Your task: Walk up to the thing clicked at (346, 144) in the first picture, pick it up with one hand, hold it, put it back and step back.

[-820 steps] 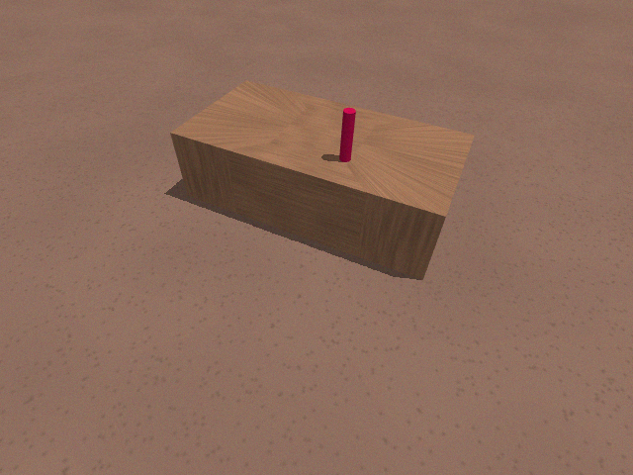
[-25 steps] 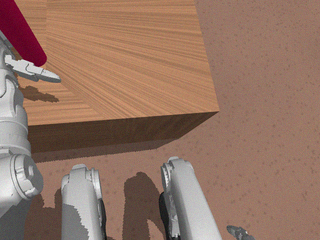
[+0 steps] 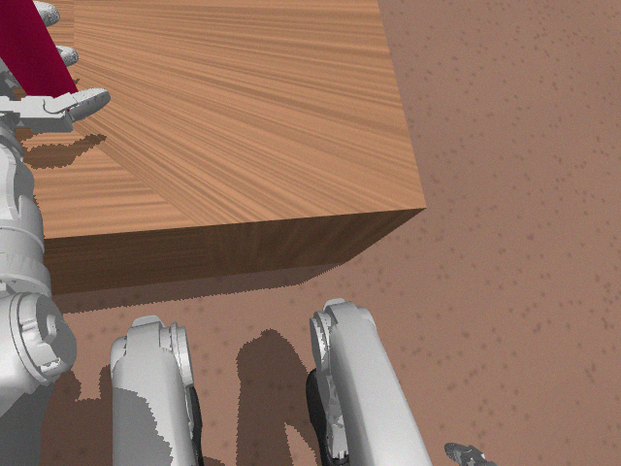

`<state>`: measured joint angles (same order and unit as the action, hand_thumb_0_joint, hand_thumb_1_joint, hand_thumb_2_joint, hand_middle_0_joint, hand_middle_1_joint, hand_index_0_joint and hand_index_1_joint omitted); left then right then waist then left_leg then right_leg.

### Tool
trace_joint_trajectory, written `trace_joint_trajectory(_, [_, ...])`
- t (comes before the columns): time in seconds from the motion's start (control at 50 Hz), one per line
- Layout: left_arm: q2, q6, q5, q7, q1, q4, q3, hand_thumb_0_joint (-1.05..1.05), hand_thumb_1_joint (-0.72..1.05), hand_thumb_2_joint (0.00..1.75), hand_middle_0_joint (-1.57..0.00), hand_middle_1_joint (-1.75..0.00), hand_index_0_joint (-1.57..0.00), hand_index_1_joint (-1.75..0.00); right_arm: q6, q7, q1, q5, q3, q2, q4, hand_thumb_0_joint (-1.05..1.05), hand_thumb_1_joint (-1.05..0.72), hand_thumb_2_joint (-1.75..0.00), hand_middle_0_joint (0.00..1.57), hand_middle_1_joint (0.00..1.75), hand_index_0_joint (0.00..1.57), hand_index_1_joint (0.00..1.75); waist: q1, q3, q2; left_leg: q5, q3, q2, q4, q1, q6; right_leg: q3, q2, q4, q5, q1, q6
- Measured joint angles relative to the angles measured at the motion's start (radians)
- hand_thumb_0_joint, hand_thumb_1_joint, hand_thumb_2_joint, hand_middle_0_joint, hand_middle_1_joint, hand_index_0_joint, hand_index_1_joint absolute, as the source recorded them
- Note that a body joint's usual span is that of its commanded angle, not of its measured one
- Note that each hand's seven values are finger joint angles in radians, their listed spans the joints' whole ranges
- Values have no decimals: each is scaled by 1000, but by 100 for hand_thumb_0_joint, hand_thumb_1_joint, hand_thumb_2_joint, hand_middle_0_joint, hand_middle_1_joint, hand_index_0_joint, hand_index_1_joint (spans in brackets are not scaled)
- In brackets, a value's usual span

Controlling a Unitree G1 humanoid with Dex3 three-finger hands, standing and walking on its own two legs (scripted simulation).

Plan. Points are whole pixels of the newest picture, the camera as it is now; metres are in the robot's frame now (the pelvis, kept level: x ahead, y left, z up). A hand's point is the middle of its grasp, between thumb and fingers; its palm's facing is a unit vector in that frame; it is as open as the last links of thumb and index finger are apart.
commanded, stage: settle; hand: left
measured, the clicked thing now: (21, 39) +0.57 +0.25 +0.05
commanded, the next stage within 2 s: lift in 1.42 s
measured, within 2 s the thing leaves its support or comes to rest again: leaves its support in 0.38 s
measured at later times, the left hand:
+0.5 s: hand (35, 59) +0.56 +0.24 +0.04, palm faces +0.18 -0.98 -0.03, open 6.2 cm
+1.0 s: hand out of the picture +0.56 +0.25 +0.11, palm faces +0.19 -0.98 -0.03, open 6.2 cm
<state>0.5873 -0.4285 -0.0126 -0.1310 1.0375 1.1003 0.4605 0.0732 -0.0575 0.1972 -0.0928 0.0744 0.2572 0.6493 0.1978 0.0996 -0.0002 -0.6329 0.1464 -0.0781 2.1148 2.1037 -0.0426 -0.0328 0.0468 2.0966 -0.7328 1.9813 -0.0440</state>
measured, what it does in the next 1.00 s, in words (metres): rises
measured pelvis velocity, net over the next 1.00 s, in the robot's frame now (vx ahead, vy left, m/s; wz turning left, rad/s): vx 0.01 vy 0.00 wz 0.02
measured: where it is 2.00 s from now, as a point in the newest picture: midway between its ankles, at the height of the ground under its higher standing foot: (262, 449)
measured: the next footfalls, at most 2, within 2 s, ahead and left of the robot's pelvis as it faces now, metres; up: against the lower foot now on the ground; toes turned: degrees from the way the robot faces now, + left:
none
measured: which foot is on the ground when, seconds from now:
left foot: down 0.00-1.00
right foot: down 0.00-1.00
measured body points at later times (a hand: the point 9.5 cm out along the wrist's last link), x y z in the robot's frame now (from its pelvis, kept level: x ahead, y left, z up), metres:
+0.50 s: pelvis +0.00 +0.00 +0.01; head +0.22 +0.05 +0.40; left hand +0.54 +0.29 +0.04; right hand +0.06 -0.26 -0.11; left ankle +0.09 +0.15 -0.38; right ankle +0.08 -0.13 -0.38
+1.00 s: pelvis +0.01 +0.00 +0.07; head +0.22 +0.06 +0.46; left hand +0.55 +0.30 +0.11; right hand +0.07 -0.26 -0.04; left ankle +0.09 +0.15 -0.38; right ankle +0.08 -0.13 -0.38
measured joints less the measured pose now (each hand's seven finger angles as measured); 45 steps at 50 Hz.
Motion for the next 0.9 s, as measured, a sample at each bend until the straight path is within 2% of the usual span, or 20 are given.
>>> trace_joint_trajectory(0.14, [4, 1, 3, 1, 8, 12, -4, -1, 7, 74, -98, -92, -102, -90, 3, 0, -4, -1, 6, -3, -4, 1, -91, -89, 21, 30, 20, 30, 2, -3, 2, 2, 3, 2, 12, 10, -1, -1, 0, 13, 0, 10, 0])
trace_joint_trajectory(0.36, [-5, 35, 0, -6, -6, -39, -15, -2, 9, 105, -91, -109, -95, -108, 10, 7, -3, 5, 6, -9, -7, 1, -90, -89, 21, 30, 20, 30, -2, -5, 3, 3, 4, 1, 9, 4, -1, -2, 1, 9, 3, 4, -1])
trace_joint_trajectory(0.66, [-12, 108, -11, 11, -4, -78, -37, -2, 4, 114, -91, -115, -95, -114, 5, 28, 18, 34, -13, -15, -13, 1, -89, -89, 21, 30, 20, 30, -12, 35, 21, 9, -16, -5, -109, -100, 7, 2, -5, -114, 18, -97, 1])
trace_joint_trajectory(0.9, [-24, 120, -20, 9, -16, -92, -42, -2, 4, 114, -91, -115, -95, -114, -7, 34, 34, 42, -24, -6, -19, 1, -87, -89, 21, 30, 20, 30, -17, 41, 20, 18, -26, -6, -202, -180, 8, 2, -11, -209, 31, -175, 5])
